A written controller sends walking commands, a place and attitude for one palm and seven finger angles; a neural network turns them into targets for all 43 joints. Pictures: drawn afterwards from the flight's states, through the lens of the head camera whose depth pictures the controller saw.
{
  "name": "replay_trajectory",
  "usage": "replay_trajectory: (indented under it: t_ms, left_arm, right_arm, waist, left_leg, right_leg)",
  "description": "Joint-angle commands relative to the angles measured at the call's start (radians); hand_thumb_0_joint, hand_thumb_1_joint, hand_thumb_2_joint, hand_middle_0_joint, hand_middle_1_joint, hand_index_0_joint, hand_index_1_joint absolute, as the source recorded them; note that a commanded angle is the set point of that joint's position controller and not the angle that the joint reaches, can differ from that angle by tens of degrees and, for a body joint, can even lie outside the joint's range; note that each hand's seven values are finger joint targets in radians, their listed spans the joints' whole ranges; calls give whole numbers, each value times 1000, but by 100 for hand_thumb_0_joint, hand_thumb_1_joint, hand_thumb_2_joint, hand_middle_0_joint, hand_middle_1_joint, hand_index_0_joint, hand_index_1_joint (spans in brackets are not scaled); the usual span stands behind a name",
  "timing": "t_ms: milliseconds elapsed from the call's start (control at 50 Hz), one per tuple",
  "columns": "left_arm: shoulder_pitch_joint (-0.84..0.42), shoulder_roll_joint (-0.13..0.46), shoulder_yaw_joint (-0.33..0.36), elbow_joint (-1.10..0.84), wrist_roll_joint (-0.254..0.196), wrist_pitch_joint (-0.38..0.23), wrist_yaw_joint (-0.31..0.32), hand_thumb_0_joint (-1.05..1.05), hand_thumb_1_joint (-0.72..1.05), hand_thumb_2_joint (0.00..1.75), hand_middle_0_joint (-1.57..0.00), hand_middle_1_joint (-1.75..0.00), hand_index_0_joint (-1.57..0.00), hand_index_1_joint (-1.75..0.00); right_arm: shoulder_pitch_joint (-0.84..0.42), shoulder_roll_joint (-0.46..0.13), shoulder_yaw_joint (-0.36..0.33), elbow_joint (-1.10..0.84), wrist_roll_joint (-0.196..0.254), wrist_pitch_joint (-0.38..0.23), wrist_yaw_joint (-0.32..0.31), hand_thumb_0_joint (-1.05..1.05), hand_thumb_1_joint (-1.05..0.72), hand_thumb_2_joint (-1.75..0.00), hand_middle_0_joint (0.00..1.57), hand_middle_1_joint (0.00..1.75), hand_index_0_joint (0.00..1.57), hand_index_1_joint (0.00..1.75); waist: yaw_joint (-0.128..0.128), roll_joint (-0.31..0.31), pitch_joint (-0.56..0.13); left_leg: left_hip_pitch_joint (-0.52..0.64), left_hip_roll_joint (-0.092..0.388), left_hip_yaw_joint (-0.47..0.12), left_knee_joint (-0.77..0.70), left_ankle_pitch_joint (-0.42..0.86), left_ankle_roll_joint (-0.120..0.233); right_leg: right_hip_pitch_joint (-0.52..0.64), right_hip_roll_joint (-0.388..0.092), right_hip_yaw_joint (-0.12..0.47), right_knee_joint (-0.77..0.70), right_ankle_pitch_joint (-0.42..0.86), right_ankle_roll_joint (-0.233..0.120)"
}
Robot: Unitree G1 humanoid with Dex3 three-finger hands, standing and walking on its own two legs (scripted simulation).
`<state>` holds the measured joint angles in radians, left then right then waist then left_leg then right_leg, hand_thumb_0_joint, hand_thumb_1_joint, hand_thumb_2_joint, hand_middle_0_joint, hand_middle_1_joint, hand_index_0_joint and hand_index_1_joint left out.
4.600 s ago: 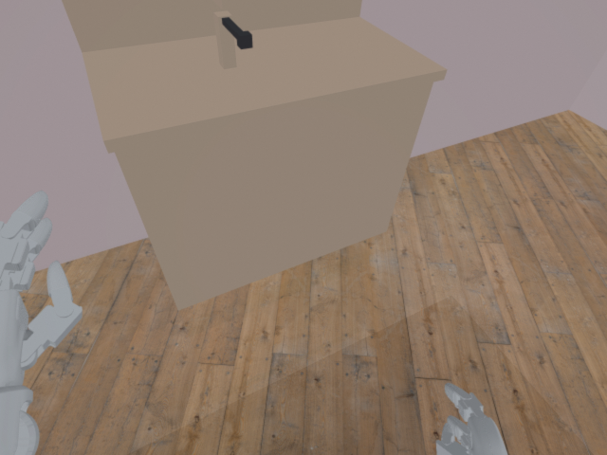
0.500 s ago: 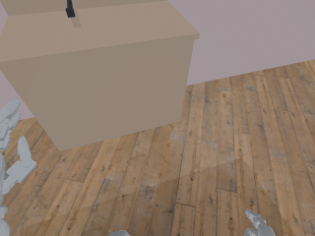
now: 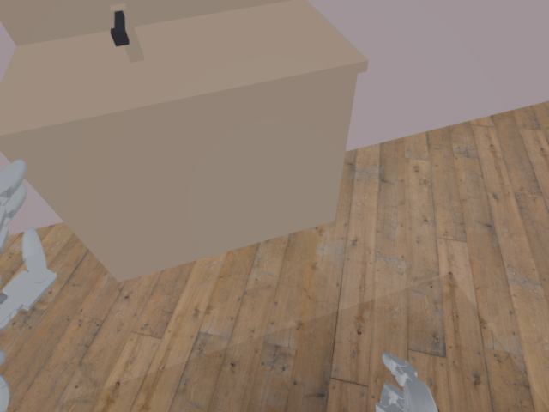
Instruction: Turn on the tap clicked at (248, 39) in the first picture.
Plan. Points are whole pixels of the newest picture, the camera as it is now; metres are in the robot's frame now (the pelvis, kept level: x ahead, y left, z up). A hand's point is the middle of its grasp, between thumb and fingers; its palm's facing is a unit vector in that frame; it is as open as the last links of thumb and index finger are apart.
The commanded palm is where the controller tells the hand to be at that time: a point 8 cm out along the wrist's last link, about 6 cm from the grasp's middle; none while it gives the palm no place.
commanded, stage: take the last steps up to it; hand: left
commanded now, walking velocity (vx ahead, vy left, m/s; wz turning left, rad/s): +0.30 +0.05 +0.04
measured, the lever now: (119, 36) +0.79 +0.39 +0.17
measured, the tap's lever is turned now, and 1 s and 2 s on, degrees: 0 0 0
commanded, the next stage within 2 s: come to a stop and stand still in 1.58 s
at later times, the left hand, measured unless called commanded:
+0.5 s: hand (73, 183) +0.34 +0.27 +0.18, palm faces +0.44 -0.81 -0.39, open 7.5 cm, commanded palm +0.28 +0.31 +0.19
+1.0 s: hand (145, 140) +0.44 +0.22 +0.17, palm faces +0.40 -0.83 -0.40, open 7.5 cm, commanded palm +0.37 +0.27 +0.19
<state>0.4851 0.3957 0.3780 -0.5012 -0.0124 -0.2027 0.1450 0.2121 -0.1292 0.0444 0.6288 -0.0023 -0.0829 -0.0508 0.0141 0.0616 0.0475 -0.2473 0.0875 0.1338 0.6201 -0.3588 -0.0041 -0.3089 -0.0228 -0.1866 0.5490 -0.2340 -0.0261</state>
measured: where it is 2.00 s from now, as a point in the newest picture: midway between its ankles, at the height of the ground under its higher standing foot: (294, 366)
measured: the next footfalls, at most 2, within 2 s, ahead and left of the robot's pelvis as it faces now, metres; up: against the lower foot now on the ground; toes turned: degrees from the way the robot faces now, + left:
left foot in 0.42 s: +0.20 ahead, +0.13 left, +0.00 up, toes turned +11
right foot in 0.84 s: +0.26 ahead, -0.11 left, +0.00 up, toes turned -9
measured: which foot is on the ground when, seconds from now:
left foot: down 0.00-0.00, up 0.02-0.40, down 0.42-0.84, up 0.86-1.00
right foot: down 0.00-0.44, up 0.46-0.82, down 0.84-1.00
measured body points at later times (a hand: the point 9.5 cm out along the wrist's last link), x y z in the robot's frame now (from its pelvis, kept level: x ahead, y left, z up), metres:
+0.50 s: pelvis +0.12 +0.03 +0.00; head +0.14 +0.04 +0.45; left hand +0.31 +0.32 +0.20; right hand +0.29 -0.21 -0.08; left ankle +0.17 +0.13 -0.73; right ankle +0.04 -0.08 -0.68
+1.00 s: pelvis +0.21 -0.01 +0.01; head +0.24 -0.03 +0.45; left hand +0.41 +0.26 +0.19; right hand +0.38 -0.26 -0.10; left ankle +0.19 +0.12 -0.64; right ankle +0.22 -0.10 -0.73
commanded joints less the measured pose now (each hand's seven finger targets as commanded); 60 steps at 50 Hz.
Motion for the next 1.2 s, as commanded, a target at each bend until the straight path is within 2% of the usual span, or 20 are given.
replay_trajectory:
  t_ms: [0, 60, 120, 260, 360, 380, 400, 420, 440, 480, 580, 780, 800, 820, 840, 880, 980, 1060, 1140, 1180]
  left_arm:
    - [-139, 176, 123, -158, -13, -40, 25, 0, 90, 90, -20, -30, -20, -30]
    - [-34, 157, 122, -137, -11, -62, 17, 0, 90, 90, -20, -30, -20, -30]
    - [-61, 159, 117, -207, -7, -89, 21, 0, 90, 90, -20, -30, -20, -30]
    - [13, 163, 151, -264, -18, -87, 49, 0, 90, 90, -20, -30, -20, -30]
    - [-35, 135, 121, -240, -21, -72, 54, 0, 90, 90, -20, -30, -20, -30]
    - [-48, 122, 100, -239, -20, -79, 51, 0, 90, 90, -20, -30, -20, -30]
    - [-77, 125, 100, -276, -21, -88, 51, 0, 90, 90, -20, -30, -20, -30]
    - [-100, 140, 101, -253, -18, -96, 52, 0, 90, 90, -20, -30, -20, -30]
    - [-119, 181, 120, -186, -8, -91, 46, 0, 90, 90, -20, -30, -20, -30]
    - [-177, 207, 132, -256, -6, -92, 34, 0, 90, 90, -20, -30, -20, -30]
    - [-43, 147, 112, -362, -10, -88, 20, 0, 90, 90, -20, -30, -20, -30]
    - [-88, 98, 79, -123, -11, -48, 24, 0, 90, 90, -20, -30, -20, -30]
    - [-118, 103, 66, -134, -3, -47, 24, 0, 90, 90, -20, -30, -20, -30]
    - [-128, 146, 85, -130, 6, -44, 30, 0, 90, 90, -20, -30, -20, -30]
    - [-150, 172, 100, -149, -2, -39, 34, 0, 90, 90, -20, -30, -20, -30]
    - [-222, 160, 80, -206, -11, -54, 27, 0, 90, 90, -20, -30, -20, -30]
    - [-62, 182, 143, -269, -7, -88, 34, 0, 90, 90, -20, -30, -20, -30]
    - [30, 160, 160, -280, -22, -90, 47, 0, 90, 90, -20, -30, -20, -30]
    - [16, 141, 146, -257, -29, -79, 60, 0, 90, 90, -20, -30, -20, -30]
    - [-11, 117, 109, -235, -28, -80, 52, 0, 90, 90, -20, -30, -20, -30]
  right_arm:
    - [-122, -160, -79, -148, 6, -37, -10, 0, -90, -90, 20, 30, 20, 30]
    - [-122, -162, -77, -118, 5, -14, -5, 0, -90, -90, 20, 30, 20, 30]
    - [-138, -162, -76, -123, 0, 0, -7, 0, -90, -90, 20, 30, 20, 30]
    - [-94, -156, -96, -181, 2, -16, -10, 0, -90, -90, 20, 30, 20, 30]
    - [-50, -174, -114, -191, 4, -15, -26, 0, -90, -90, 20, 30, 20, 30]
    - [-39, -191, -122, -192, 7, -15, -33, 0, -90, -90, 20, 30, 20, 30]
    - [-59, -213, -127, -200, 8, -15, -31, 0, -90, -90, 20, 30, 20, 30]
    - [-63, -198, -111, -207, 6, -18, -25, 0, -90, -90, 20, 30, 20, 30]
    - [-78, -187, -93, -196, 0, -21, -21, 0, -90, -90, 20, 30, 20, 30]
    - [-91, -182, -98, -167, 5, -33, -17, 0, -90, -90, 20, 30, 20, 30]
    - [-78, -177, -95, -161, 9, -67, 7, 0, -90, -90, 20, 30, 20, 30]
    - [-80, -169, -86, -148, 11, -54, -25, 0, -90, -90, 20, 30, 20, 30]
    - [-85, -163, -85, -147, 14, -49, -24, 0, -90, -90, 20, 30, 20, 30]
    - [-75, -139, -81, -150, 14, -40, -22, 0, -90, -90, 20, 30, 20, 30]
    - [-122, -147, -74, -167, 13, -47, -19, 0, -90, -90, 20, 30, 20, 30]
    - [-112, -174, -91, -131, 11, -48, -8, 0, -90, -90, 20, 30, 20, 30]
    - [-129, -165, -83, -135, 7, -9, -11, 0, -90, -90, 20, 30, 20, 30]
    - [-102, -154, -92, -179, 3, -13, -11, 0, -90, -90, 20, 30, 20, 30]
    - [-60, -160, -106, -190, 2, -20, -23, 0, -90, -90, 20, 30, 20, 30]
    - [-36, -195, -123, -196, 10, -18, -35, 0, -90, -90, 20, 30, 20, 30]
  waist:
    - [-6, -307, -168]
    - [-12, -147, -84]
    - [-21, -119, -94]
    - [18, -174, -148]
    - [-20, -159, -186]
    - [-42, -43, -214]
    - [-36, 155, -245]
    - [-28, 226, -217]
    - [-36, 140, -159]
    - [-28, 69, -117]
    - [-6, 165, -148]
    - [-14, 35, -148]
    - [-13, -49, -160]
    - [-19, -293, -184]
    - [8, -383, -149]
    - [-19, -269, -142]
    - [-24, -121, -114]
    - [10, -156, -140]
    - [-10, -152, -185]
    - [-35, 8, -197]
  left_leg:
    - [-449, -36, -126, 602, -166, -4]
    - [-478, 16, -144, 668, -17, -34]
    - [-458, 24, -103, 563, 43, -37]
    - [-277, -17, 42, 90, 89, -13]
    - [53, -57, 97, -164, 219, 5]
    - [197, -5, 10, -194, 259, 37]
    - [341, 191, -266, -226, 375, 131]
    - [357, 349, -522, -283, 482, 232]
    - [248, 380, -560, -332, 341, 258]
    - [185, 334, -456, -331, 277, 244]
    - [82, 207, -143, -357, 255, 160]
    - [21, 163, -42, -136, 94, 89]
    - [-45, 113, -1, 32, 49, 72]
    - [-251, 7, 42, 285, -73, 34]
    - [-427, -56, -29, 504, -232, 6]
    - [-453, -4, -143, 640, -126, -13]
    - [-347, 28, -88, 425, 16, -28]
    - [-237, -7, 8, 112, 53, -12]
    - [-7, -55, 64, -136, 210, -6]
    - [182, 46, -86, -211, 277, 50]
  right_leg:
    - [362, -440, 654, -281, 61, -166]
    - [261, -352, 429, -265, 139, -139]
    - [247, -310, 252, -252, 327, -118]
    - [322, -281, 195, -195, 466, -123]
    - [217, -209, 128, 8, 379, -57]
    - [121, -177, 94, 173, 310, -19]
    - [-79, -73, 52, 388, -37, 28]
    - [-244, -6, 105, 585, -395, 33]
    - [-293, -23, 174, 703, -376, 25]
    - [-340, -80, 195, 704, -286, 35]
    - [-231, -83, 100, 489, -82, 54]
    - [125, -1, -12, -86, -42, 49]
    - [197, -71, 93, -146, -29, 16]
    - [322, -270, 429, -218, 14, -78]
    - [359, -420, 663, -277, 113, -172]
    - [306, -410, 596, -292, 1, -164]
    - [209, -308, 215, -243, 310, -122]
    - [255, -280, 195, -210, 347, -129]
    - [234, -211, 147, -85, 284, -71]
    - [82, -138, 103, 146, 163, -5]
